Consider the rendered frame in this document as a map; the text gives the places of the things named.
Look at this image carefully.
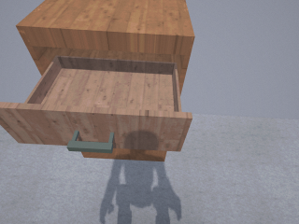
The handle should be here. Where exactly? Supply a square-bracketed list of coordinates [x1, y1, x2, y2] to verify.
[67, 130, 114, 154]

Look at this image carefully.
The cabinet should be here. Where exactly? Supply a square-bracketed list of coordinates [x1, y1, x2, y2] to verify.
[16, 0, 195, 161]

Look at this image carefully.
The drawer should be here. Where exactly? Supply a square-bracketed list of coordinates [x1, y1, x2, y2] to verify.
[0, 55, 192, 152]

